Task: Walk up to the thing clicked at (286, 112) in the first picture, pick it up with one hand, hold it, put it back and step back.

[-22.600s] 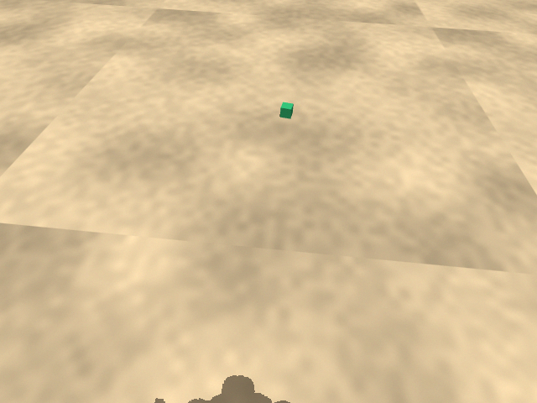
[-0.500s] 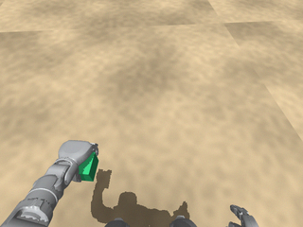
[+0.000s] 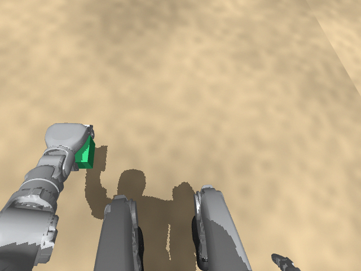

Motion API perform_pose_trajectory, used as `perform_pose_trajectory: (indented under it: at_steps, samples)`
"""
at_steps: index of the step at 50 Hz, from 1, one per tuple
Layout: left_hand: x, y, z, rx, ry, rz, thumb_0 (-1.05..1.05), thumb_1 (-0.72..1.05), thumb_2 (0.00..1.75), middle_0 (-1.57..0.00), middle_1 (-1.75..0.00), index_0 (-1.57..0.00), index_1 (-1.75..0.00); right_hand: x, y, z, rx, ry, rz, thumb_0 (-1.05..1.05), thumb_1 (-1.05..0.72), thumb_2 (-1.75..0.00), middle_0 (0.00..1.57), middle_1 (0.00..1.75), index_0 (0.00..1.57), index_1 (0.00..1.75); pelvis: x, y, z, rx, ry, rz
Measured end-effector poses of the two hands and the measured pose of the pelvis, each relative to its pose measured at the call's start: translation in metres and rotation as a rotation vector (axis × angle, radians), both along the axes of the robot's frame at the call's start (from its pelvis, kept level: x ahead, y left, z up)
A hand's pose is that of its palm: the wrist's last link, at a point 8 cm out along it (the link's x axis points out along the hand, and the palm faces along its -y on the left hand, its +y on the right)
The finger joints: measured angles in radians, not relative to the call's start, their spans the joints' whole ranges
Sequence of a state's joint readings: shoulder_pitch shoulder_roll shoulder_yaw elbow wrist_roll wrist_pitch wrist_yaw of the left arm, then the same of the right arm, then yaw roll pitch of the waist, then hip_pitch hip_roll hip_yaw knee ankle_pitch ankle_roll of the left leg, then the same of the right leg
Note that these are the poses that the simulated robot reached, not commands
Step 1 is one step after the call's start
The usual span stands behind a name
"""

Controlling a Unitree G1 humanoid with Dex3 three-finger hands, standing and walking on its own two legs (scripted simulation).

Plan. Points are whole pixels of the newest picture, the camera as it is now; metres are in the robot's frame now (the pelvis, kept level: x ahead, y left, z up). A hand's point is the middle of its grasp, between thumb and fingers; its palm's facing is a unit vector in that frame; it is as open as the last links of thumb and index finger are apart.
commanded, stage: crouch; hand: left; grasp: from above
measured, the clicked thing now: (77, 152) +0.42 +0.23 -0.17
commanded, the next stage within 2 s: lower in 1.04 s
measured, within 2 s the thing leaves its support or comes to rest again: neither
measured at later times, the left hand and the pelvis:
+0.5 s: hand (85, 156) +0.44 +0.24 -0.28, palm faces -0.47 +0.03 -0.88, open 10.2 cm; pelvis +0.00 -0.01 -0.12, yaw -1 degrees
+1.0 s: hand (91, 158) +0.45 +0.24 -0.34, palm faces -0.47 +0.03 -0.88, open 10.2 cm; pelvis -0.01 -0.01 -0.18, yaw -3 degrees
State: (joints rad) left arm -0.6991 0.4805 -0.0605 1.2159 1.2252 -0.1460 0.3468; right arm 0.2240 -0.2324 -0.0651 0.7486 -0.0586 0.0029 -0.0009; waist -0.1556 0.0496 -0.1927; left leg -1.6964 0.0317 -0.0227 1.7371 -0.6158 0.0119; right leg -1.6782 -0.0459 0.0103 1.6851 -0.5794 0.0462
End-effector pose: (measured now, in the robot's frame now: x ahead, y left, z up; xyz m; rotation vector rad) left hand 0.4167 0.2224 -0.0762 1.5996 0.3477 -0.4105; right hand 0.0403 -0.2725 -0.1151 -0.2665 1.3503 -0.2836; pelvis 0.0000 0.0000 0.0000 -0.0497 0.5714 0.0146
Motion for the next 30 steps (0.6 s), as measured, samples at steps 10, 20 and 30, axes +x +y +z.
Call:
perform_pose_trajectory:
  at_steps: [10, 20, 30]
  samples:
    - [0.012, 0.003, -0.081, -0.028, -0.001, 0.002, 0.00, -0.04, 0.54, -0.68, -0.59, -0.71, -0.54, 0.011, -0.001, -0.062, 0.022, 0.014, 0.086, 0.01, -0.91, -0.90, 0.20, 0.30, 0.20, 0.30, -0.004, -0.004, -0.063, -0.017, 0.066, 0.007]
    - [0.027, 0.010, -0.127, -0.021, -0.007, 0.025, -0.01, -0.05, 0.55, -0.68, -0.59, -0.71, -0.54, 0.022, -0.012, -0.096, 0.018, 0.018, 0.126, 0.01, -0.92, -0.90, 0.20, 0.30, 0.20, 0.30, -0.003, -0.008, -0.102, -0.026, 0.080, 0.001]
    - [0.028, 0.015, -0.159, -0.033, 0.015, 0.025, -0.01, -0.04, 0.55, -0.67, -0.60, -0.70, -0.56, 0.009, -0.016, -0.119, 0.023, 0.057, 0.131, 0.00, -0.92, -0.90, 0.20, 0.30, 0.20, 0.30, -0.007, -0.009, -0.130, -0.034, 0.064, -0.006]
